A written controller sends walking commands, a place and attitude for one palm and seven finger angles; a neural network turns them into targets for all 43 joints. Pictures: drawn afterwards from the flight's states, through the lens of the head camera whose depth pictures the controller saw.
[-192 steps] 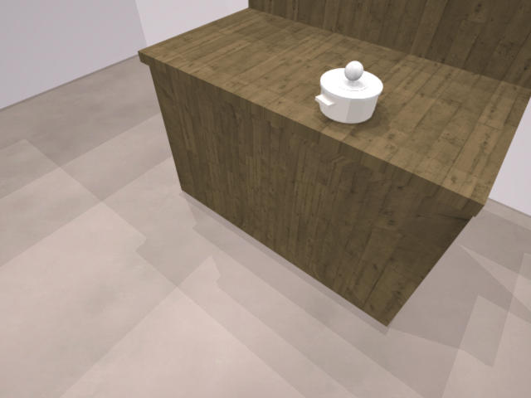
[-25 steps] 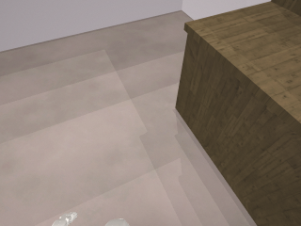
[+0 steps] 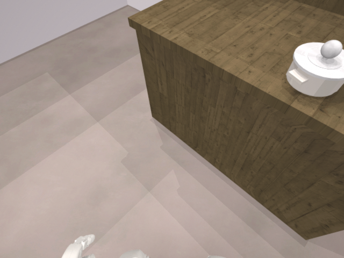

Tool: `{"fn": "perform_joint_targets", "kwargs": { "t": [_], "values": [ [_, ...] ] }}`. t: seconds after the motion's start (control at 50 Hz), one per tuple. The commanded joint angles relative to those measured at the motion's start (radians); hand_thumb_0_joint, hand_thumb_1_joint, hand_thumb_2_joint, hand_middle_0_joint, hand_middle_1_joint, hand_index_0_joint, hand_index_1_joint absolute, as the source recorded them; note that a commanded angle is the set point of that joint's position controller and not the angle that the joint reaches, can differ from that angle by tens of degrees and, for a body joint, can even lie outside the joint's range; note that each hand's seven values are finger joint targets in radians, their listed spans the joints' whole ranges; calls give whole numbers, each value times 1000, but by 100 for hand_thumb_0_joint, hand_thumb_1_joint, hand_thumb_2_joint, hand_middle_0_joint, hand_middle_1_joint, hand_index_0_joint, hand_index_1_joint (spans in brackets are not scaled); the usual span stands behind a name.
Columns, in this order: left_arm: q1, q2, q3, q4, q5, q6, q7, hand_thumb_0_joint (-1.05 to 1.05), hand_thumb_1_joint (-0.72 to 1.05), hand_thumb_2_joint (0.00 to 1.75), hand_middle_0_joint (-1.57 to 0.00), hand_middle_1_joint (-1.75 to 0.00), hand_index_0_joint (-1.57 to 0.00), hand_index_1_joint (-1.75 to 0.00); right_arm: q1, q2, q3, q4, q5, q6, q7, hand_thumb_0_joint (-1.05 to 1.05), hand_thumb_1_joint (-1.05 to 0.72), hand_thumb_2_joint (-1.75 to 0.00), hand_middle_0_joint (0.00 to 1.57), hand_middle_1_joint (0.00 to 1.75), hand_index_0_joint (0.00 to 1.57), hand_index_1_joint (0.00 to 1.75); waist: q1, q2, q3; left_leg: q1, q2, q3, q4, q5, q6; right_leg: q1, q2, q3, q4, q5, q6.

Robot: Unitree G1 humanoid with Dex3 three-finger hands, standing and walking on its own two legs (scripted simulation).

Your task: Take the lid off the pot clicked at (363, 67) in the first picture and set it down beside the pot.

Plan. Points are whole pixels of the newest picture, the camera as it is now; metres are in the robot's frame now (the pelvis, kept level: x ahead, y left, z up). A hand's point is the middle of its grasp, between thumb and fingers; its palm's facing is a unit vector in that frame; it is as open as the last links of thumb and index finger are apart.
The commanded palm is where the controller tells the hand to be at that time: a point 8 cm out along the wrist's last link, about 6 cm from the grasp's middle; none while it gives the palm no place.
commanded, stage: turn to face it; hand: left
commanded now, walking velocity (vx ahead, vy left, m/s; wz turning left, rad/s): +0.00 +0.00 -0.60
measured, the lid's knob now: (331, 49) +0.63 -0.42 +0.11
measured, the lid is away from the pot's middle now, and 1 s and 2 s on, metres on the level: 0.00 0.00 0.00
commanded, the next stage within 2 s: take the last steps up to it in 1.12 s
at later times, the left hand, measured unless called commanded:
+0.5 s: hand (98, 251) +0.15 +0.21 -0.15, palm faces -0.24 -0.94 -0.22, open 7.4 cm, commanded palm none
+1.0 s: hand (143, 231) +0.20 +0.10 -0.14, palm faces -0.52 -0.82 -0.24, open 7.4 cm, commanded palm none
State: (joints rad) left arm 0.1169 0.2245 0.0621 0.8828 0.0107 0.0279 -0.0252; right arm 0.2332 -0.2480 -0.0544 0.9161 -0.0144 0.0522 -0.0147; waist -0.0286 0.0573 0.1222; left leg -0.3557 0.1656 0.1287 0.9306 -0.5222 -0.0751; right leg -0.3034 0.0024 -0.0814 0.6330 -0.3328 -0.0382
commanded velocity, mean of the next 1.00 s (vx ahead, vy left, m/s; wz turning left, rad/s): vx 0.00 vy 0.00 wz -0.51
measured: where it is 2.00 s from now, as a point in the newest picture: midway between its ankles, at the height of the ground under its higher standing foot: outside the picture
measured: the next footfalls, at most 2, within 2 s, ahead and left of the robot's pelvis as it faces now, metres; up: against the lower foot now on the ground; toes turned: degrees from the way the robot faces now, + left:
left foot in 0.34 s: +0.08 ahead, +0.13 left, +0.00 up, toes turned -9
right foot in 0.70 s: -0.01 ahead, -0.12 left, +0.00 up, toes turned -30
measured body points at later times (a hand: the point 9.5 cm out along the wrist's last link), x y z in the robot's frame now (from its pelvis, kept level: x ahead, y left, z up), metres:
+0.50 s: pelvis +0.01 +0.02 +0.01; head +0.06 +0.03 +0.46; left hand +0.16 +0.26 -0.13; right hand +0.04 -0.24 -0.11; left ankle +0.04 +0.14 -0.72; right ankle -0.05 -0.09 -0.65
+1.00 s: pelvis +0.01 -0.02 +0.01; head +0.04 -0.05 +0.46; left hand +0.22 +0.14 -0.12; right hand -0.08 -0.27 -0.13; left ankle +0.09 +0.10 -0.69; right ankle -0.04 -0.10 -0.72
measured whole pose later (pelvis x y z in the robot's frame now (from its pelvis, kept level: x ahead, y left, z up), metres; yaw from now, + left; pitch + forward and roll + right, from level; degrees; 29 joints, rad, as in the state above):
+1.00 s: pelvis +0.01 -0.02 +0.01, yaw -33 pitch +1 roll +1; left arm 0.16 0.21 0.05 0.91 0.02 0.04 -0.01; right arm 0.20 -0.24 -0.04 0.92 -0.01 0.04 -0.02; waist -0.01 0.01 0.07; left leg -0.40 0.07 0.06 0.80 -0.41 -0.07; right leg -0.28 0.04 0.04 0.53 -0.27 -0.04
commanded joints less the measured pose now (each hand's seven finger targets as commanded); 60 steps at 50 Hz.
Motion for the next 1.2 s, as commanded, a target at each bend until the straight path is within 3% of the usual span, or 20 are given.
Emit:
{"fn": "perform_joint_targets", "kwargs": {
  "t": [0.0,0.22,0.28,0.3,0.32,0.34,0.44,0.58,0.62,0.64,0.66,0.68,0.72,0.8,0.92,1.0,1.02,1.06,1.1,1.18],
  "values": [
    [83,200,54,-52,1,-7,41,0,90,90,-20,-30,-20,-30,-94,-92,-22,-105,0,-24,-17,0,-90,-90,20,30,20,30,54,-205,-162,-265,-15,-135,252,53,-20,254,-278,326,-237,663,-157],
    [51,226,59,-71,11,-2,29,0,90,90,-20,-30,-20,-30,-86,-71,-18,-119,9,-35,-10,0,-90,-90,20,30,20,30,40,-210,-177,-35,-122,-94,-164,105,-5,112,-203,437,-237,491,-146],
    [16,216,59,-77,2,5,30,0,90,90,-20,-30,-20,-30,5,-78,-18,-101,13,-46,-20,0,-90,-90,20,30,20,30,-5,-199,-204,138,-131,-95,-434,236,11,55,-162,461,-153,490,-89],
    [7,185,54,-88,-5,8,27,0,90,90,-20,-30,-20,-30,50,-115,-23,-94,10,-56,-25,0,-90,-90,20,30,20,30,-28,-112,-226,279,-57,-160,-566,297,39,-48,-90,406,-59,390,-35],
    [45,118,44,-107,-13,13,15,0,90,90,-20,-30,-20,-30,45,-217,-39,-108,-4,-60,-25,0,-90,-90,20,30,20,30,-14,195,-222,381,198,-431,-657,394,129,-254,66,250,134,-11,42],
    [46,132,41,-119,2,8,8,0,90,90,-20,-30,-20,-30,23,-251,-41,-135,-2,-51,-20,0,-90,-90,20,30,20,30,-3,239,-182,299,336,-499,-666,463,224,-287,41,143,345,-261,76],
    [51,122,48,-66,9,24,-16,0,90,90,-20,-30,-20,-30,-87,-145,-15,-151,-9,-57,-25,0,-90,-90,20,30,20,30,35,108,-127,226,146,-148,-606,590,193,-272,-27,95,516,-111,110],
    [-30,84,22,-92,4,17,-18,0,90,90,-20,-30,-20,-30,19,-193,-47,-90,-13,-49,-6,0,-90,-90,20,30,20,30,-22,169,-159,271,188,-37,-503,774,188,-95,-17,-18,135,-124,85],
    [34,94,27,-73,5,7,-15,0,90,90,-20,-30,-20,-30,-6,-198,-52,-89,-10,-46,-2,0,-90,-90,20,30,20,30,17,142,-177,227,176,14,-413,710,140,29,-2,-40,-38,8,66],
    [96,132,33,-58,8,-4,-11,0,90,90,-20,-30,-20,-30,-3,-181,-49,-90,-5,-44,1,0,-90,-90,20,30,20,30,52,63,-191,120,143,46,-276,616,91,187,-14,-11,-189,146,44],
    [168,255,56,-37,17,-19,6,0,90,90,-20,-30,-20,-30,3,-108,-29,-116,3,-40,7,0,-90,-90,20,30,20,30,87,-257,-226,-134,36,107,-47,233,19,386,-247,300,-297,380,-44],
    [224,320,70,-26,3,-17,23,0,90,90,-20,-30,-20,-30,-77,-78,-15,-163,3,-30,0,0,-90,-90,20,30,20,30,124,-351,-216,-260,-48,-10,143,-137,-1,330,-429,498,-294,647,-162],
    [152,267,68,-35,4,-8,39,0,90,90,-20,-30,-20,-30,-109,-88,-18,-140,4,-21,-13,0,-90,-90,20,30,20,30,93,-293,-176,-291,-35,-139,255,-50,15,223,-348,461,-302,417,-191],
    [27,197,41,-69,11,-12,39,0,90,90,-20,-30,-20,-30,-24,-73,-12,-71,-3,-24,-6,0,-90,-90,20,30,20,30,19,-187,-169,-160,-51,-92,115,98,-10,138,-233,285,-258,526,-149],
    [53,205,45,-46,11,-8,37,0,90,90,-20,-30,-20,-30,-22,-63,-7,-69,5,-34,-9,0,-90,-90,20,30,20,30,35,-202,-180,-68,-99,-77,-120,104,3,147,-225,349,-254,510,-160],
    [15,184,41,-46,0,0,36,0,90,90,-20,-30,-20,-30,74,-58,-4,-36,6,-45,-17,0,-90,-90,20,30,20,30,-8,-184,-180,125,-117,-62,-415,267,24,72,-173,350,-189,439,-100],
    [19,156,36,-49,-6,3,34,0,90,90,-20,-30,-20,-30,102,-86,-6,-29,4,-52,-20,0,-90,-90,20,30,20,30,-19,-107,-191,219,-67,-117,-521,339,47,11,-124,320,-121,378,-59],
    [62,80,23,-70,-7,6,22,0,90,90,-20,-30,-20,-30,94,-212,-24,-60,-11,-51,-18,0,-90,-90,20,30,20,30,0,253,-149,243,270,-485,-677,463,234,-215,51,100,209,-217,44],
    [24,112,37,-46,7,11,17,0,90,90,-20,-30,-20,-30,38,-159,-11,-60,-18,-54,-25,0,-90,-90,20,30,20,30,5,174,-96,127,221,-415,-703,377,248,-209,6,154,451,-194,53],
    [48,63,22,-14,2,18,8,0,90,90,-20,-30,-20,-30,-2,-120,-5,-51,-16,-51,-25,0,-90,-90,20,30,20,30,20,100,-117,190,121,-174,-628,573,218,-166,-20,83,351,-132,70]
  ]
}}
